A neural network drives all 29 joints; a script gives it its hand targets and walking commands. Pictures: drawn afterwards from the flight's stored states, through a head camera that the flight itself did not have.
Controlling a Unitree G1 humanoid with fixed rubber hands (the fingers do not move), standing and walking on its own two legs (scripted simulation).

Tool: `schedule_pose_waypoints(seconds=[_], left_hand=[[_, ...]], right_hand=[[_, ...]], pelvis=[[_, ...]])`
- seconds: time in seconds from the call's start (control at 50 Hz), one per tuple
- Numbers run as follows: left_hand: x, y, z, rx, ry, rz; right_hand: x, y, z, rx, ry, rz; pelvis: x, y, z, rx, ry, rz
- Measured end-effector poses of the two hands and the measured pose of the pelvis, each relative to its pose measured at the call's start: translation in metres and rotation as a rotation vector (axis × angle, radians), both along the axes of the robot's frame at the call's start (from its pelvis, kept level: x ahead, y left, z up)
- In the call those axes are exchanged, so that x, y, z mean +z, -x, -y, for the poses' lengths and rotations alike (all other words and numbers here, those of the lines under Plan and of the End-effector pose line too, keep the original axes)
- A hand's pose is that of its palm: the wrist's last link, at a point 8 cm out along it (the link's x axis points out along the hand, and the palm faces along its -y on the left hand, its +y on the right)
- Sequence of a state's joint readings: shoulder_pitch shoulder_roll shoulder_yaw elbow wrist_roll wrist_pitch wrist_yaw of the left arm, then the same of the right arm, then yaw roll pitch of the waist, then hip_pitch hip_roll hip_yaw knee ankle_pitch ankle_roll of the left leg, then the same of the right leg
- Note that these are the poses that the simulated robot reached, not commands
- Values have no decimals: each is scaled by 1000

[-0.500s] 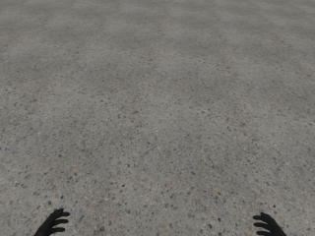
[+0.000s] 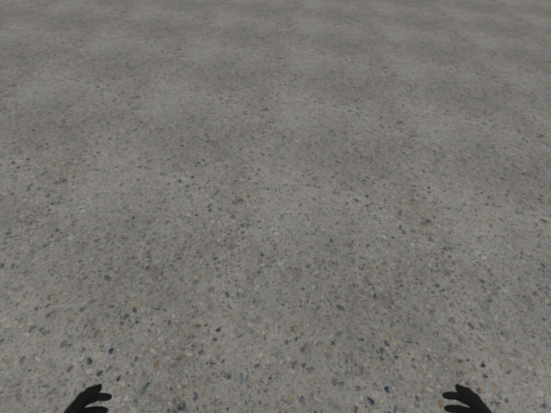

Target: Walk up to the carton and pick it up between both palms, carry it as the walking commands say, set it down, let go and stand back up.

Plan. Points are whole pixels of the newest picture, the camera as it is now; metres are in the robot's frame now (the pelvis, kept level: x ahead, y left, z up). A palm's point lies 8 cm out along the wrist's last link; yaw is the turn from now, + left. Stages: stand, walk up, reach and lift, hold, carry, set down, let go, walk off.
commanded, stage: walk up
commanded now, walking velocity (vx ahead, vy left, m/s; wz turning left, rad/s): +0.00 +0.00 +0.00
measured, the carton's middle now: out of the picture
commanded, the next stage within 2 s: none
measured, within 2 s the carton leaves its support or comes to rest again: neither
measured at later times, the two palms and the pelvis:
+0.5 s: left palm out of the picture +0.02 +0.48 -0.08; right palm (385, 323) +0.31 -0.17 -0.04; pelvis +0.04 +0.09 -0.03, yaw +19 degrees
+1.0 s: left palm out of the picture -0.01 +0.51 -0.03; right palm (240, 217) +0.53 +0.10 -0.05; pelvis +0.19 +0.20 -0.01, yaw +41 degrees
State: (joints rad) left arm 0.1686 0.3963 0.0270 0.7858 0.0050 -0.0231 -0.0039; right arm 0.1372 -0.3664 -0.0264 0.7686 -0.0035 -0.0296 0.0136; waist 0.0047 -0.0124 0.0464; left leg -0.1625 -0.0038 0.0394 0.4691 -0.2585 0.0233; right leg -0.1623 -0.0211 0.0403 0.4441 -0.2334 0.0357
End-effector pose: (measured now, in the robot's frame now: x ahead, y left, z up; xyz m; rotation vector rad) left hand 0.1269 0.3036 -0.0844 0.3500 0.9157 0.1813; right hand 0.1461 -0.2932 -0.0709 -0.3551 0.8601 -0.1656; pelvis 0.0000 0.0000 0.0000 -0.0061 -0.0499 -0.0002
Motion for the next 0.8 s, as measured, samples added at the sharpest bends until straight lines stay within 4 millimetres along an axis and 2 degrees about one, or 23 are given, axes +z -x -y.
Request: schedule_pose_waypoints(seconds=[0.16,0.22,0.28,0.32,0.4,0.46,0.5,0.54,0.62,0.68,0.74,0.8], left_hand=[[-5,9,0,11,-4,-22],[2,18,-24,49,-81,37],[11,42,-61,122,-162,60],[18,61,-86,168,-205,57],[22,96,-136,257,-247,38],[10,110,-167,305,-237,13],[7,105,-173,325,-201,16],[12,86,-172,314,-166,59],[23,47,-167,280,-120,118],[29,29,-171,272,-130,119],[30,27,-183,314,-187,118],[31,48,-193,408,-253,94]], right_hand=[[-2,8,4,-5,5,-41],[0,0,5,70,26,-86],[11,-26,-2,163,66,-98],[20,-51,-14,225,80,-90],[32,-110,-61,354,94,-45],[29,-149,-104,417,112,28],[26,-159,-127,420,93,48],[24,-159,-144,416,80,33],[22,-163,-159,410,67,-4],[17,-183,-168,425,50,-3],[4,-218,-180,469,41,5],[-9,-261,-212,550,43,14]], pelvis=[[1,1,1,17,3,-6],[-5,2,-1,95,25,-19],[-7,-2,-10,170,34,-22],[-8,-6,-20,217,37,-21],[-13,-21,-50,290,36,-26],[-27,-33,-79,318,18,-30],[-26,-40,-91,336,13,-29],[-19,-50,-100,355,11,-23],[-10,-73,-114,403,6,-13],[-11,-93,-123,433,3,-4],[-22,-120,-129,475,-8,2],[-31,-139,-140,541,18,19]])
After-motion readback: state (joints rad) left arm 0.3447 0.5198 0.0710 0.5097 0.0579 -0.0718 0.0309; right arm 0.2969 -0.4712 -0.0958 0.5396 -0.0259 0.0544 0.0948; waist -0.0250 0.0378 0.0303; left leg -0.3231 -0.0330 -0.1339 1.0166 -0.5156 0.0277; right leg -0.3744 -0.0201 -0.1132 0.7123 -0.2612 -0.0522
